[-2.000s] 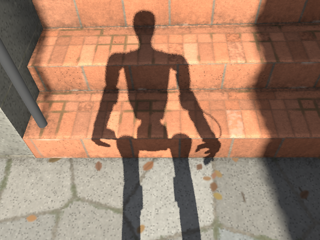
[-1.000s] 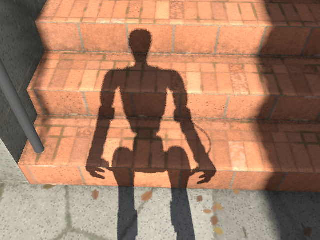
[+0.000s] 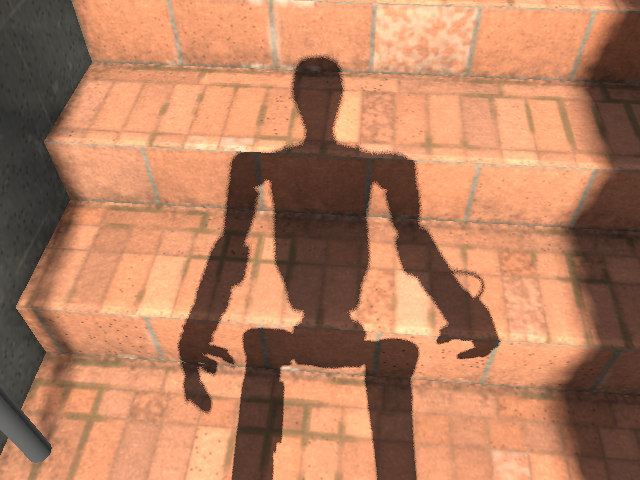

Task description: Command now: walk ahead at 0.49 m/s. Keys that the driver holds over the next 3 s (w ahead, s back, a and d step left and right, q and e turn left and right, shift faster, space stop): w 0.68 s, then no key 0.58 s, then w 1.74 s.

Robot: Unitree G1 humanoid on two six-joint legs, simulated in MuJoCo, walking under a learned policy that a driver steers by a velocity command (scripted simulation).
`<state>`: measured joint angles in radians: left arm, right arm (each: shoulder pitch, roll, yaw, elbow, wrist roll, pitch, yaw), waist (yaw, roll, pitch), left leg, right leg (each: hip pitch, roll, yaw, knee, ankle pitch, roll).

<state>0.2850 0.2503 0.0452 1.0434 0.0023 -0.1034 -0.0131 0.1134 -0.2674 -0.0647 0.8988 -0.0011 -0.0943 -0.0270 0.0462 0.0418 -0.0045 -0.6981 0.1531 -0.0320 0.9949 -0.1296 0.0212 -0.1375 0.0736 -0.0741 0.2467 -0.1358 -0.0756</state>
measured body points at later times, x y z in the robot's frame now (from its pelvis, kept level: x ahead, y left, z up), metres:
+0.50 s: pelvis +0.25 +0.05 +0.00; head +0.27 +0.07 +0.44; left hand +0.42 +0.23 -0.13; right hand +0.13 -0.16 -0.14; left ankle +0.21 +0.14 -0.75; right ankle +0.31 -0.09 -0.39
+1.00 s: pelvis +0.48 +0.03 +0.15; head +0.49 +0.00 +0.60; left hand +0.42 +0.21 +0.00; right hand +0.67 -0.15 +0.03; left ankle +0.56 +0.19 -0.34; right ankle +0.46 -0.06 -0.58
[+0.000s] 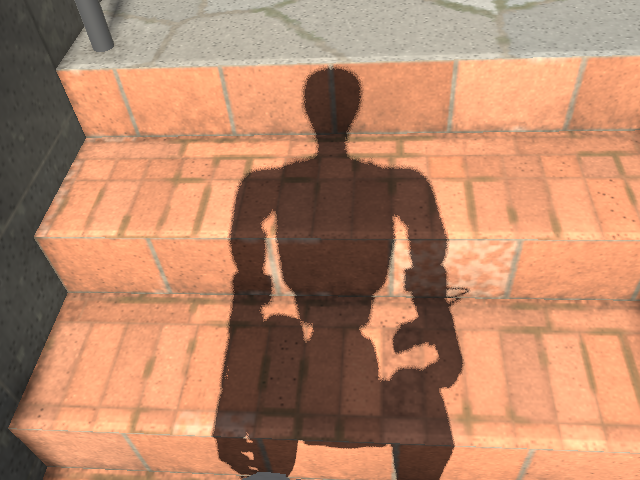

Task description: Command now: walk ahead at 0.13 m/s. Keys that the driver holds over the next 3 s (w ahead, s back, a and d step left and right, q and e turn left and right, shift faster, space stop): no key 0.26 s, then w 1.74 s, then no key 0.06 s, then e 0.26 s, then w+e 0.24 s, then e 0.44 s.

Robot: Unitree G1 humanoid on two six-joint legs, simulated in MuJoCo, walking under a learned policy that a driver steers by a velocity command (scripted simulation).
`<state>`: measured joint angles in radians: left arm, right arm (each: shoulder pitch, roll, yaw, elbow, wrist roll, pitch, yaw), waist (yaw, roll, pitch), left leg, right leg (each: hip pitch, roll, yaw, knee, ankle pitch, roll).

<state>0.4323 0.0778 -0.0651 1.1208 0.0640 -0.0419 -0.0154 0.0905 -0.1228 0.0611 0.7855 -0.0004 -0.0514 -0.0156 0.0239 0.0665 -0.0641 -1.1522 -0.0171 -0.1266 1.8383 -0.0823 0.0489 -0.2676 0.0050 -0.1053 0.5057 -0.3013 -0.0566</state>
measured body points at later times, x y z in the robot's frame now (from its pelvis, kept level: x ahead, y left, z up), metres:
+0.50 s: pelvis +0.16 +0.04 +0.11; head +0.14 +0.04 +0.56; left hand +0.28 +0.28 +0.00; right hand +0.18 -0.18 -0.04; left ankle +0.13 +0.16 -0.59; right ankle +0.16 -0.10 -0.43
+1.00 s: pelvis +0.28 -0.02 +0.16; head +0.26 -0.06 +0.61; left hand +0.18 +0.14 +0.02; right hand +0.52 -0.18 +0.09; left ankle +0.31 +0.08 -0.36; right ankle +0.16 -0.08 -0.57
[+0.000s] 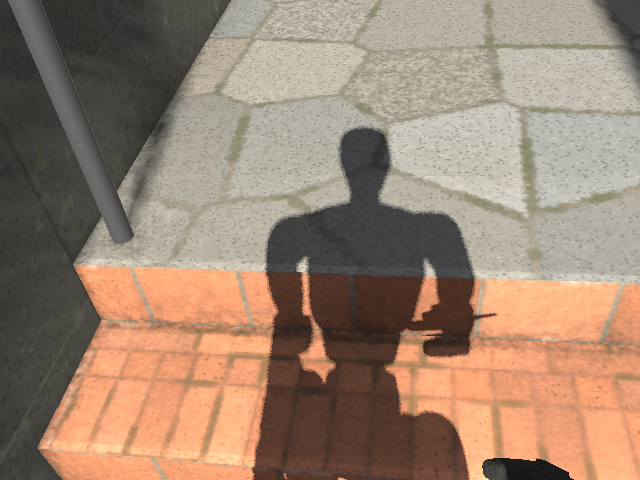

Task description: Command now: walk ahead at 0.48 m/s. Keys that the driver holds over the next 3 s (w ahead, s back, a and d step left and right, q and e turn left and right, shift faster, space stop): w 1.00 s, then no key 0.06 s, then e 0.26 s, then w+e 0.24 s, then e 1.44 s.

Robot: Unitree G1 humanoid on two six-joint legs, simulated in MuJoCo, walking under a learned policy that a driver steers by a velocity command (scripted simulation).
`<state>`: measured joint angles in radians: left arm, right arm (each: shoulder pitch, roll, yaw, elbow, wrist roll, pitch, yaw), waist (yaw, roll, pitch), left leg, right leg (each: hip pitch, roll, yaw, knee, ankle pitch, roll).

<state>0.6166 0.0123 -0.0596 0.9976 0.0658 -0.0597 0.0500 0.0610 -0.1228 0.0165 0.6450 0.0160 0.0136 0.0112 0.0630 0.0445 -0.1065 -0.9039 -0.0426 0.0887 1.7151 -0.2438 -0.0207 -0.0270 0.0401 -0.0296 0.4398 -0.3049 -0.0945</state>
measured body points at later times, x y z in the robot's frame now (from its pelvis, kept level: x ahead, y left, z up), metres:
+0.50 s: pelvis +0.20 -0.03 +0.06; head +0.21 -0.04 +0.51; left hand +0.47 +0.08 +0.02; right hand +0.13 -0.25 -0.10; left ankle +0.05 +0.10 -0.61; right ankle +0.27 -0.13 -0.58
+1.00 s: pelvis +0.45 +0.00 +0.20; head +0.47 -0.02 +0.65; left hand +0.34 +0.20 +0.07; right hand +0.71 -0.15 +0.15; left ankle +0.57 +0.08 -0.41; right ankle +0.29 -0.13 -0.52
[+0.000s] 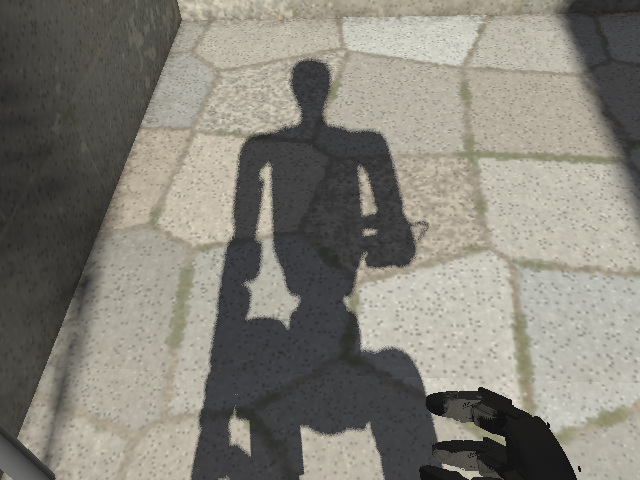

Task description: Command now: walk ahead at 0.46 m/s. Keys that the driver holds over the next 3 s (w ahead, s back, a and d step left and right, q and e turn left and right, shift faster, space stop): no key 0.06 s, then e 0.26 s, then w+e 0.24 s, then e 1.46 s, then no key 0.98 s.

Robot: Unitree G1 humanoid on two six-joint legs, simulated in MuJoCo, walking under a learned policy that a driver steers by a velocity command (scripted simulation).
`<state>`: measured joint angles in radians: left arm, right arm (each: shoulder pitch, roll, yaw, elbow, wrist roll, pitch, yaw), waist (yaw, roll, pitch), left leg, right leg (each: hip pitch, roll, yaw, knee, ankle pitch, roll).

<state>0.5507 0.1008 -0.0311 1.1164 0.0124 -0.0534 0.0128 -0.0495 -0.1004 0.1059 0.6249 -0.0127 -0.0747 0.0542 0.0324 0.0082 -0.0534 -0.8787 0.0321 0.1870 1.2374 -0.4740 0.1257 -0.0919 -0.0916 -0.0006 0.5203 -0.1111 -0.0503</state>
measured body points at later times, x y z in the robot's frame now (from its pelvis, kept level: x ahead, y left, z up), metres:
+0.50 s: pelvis +0.22 -0.01 +0.13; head +0.25 -0.01 +0.58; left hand +0.48 +0.07 +0.06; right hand +0.13 -0.23 -0.01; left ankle +0.11 +0.09 -0.62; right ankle +0.35 -0.13 -0.44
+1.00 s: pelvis +0.40 -0.07 +0.29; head +0.40 -0.11 +0.74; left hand +0.60 +0.12 +0.19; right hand +0.50 -0.35 +0.19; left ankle +0.60 +0.04 -0.34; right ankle +0.35 -0.13 -0.45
